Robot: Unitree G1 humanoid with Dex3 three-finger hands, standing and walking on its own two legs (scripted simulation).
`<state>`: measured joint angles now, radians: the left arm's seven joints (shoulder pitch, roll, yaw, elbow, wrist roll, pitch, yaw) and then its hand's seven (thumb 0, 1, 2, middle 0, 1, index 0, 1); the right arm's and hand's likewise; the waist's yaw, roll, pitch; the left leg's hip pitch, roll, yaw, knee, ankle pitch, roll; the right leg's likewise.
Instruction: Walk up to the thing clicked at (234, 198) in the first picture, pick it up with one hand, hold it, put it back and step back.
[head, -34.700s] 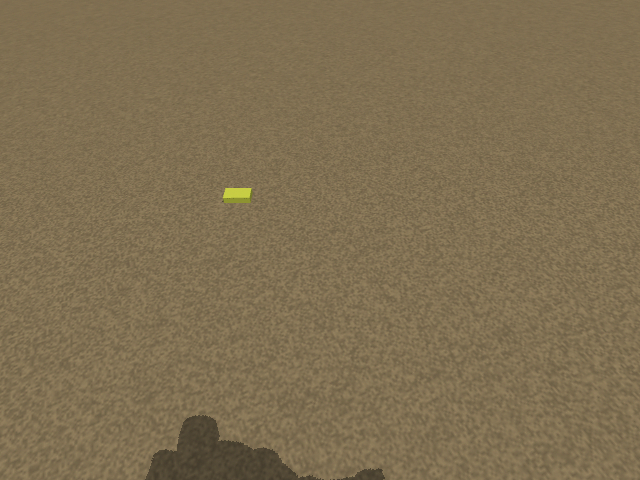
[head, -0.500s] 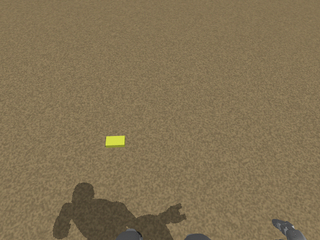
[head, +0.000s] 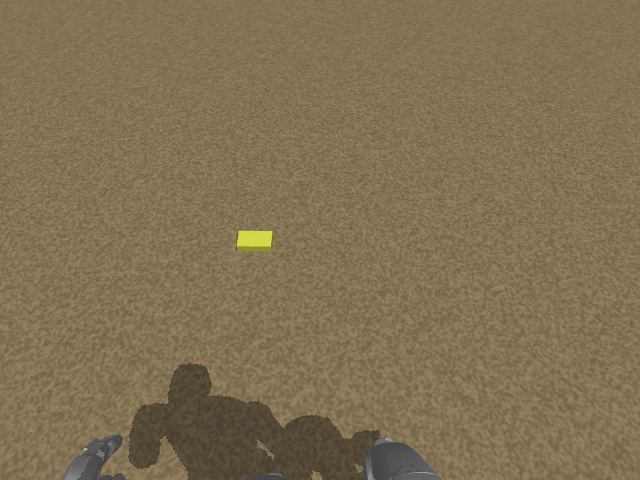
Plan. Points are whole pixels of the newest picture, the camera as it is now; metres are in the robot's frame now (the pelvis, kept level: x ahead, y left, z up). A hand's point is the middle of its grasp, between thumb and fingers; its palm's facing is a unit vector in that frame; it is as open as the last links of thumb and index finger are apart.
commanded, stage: step back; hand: left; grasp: from above
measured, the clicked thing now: (255, 241) +0.96 +0.24 -0.74
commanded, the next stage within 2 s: stand in 1.20 s
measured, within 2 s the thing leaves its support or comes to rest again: neither
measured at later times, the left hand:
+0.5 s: hand out of the picture -0.05 +0.27 -0.14, palm faces +0.00 -0.92 -0.40, open 7.4 cm
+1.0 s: hand out of the picture +0.04 +0.25 -0.14, palm faces +0.01 -0.93 -0.36, open 7.4 cm
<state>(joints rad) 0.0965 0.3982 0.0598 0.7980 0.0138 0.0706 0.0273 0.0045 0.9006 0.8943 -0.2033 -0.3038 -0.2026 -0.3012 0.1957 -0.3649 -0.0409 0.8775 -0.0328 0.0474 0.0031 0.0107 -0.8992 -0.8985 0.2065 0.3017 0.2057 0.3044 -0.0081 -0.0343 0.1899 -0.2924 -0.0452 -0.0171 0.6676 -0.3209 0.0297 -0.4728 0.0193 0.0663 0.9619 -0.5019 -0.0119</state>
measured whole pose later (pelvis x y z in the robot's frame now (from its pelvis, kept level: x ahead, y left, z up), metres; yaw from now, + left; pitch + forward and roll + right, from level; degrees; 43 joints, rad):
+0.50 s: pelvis -0.09 +0.00 +0.01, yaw -1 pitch -3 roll +2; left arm 0.25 0.39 0.06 0.97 0.04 -0.01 -0.01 0.01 0.90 0.89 -0.21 -0.30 -0.20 -0.30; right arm 0.25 -0.38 -0.07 0.99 -0.03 0.00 0.02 0.01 -0.90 -0.90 0.20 0.30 0.20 0.30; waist 0.03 -0.02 0.08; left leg -0.25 -0.04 -0.03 0.55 -0.25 0.00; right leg -0.22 -0.05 0.02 0.64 -0.37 0.00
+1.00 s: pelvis -0.05 -0.01 +0.01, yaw +0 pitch -3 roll +1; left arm 0.15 0.37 0.03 1.00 0.01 -0.02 -0.01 0.01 0.90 0.89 -0.20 -0.30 -0.20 -0.30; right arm 0.20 -0.37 -0.06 1.02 -0.03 -0.02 0.00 0.01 -0.90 -0.90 0.20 0.30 0.20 0.30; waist 0.02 -0.01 0.08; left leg -0.27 -0.01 0.00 0.56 -0.23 0.00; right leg -0.23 -0.05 -0.03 0.64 -0.36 0.01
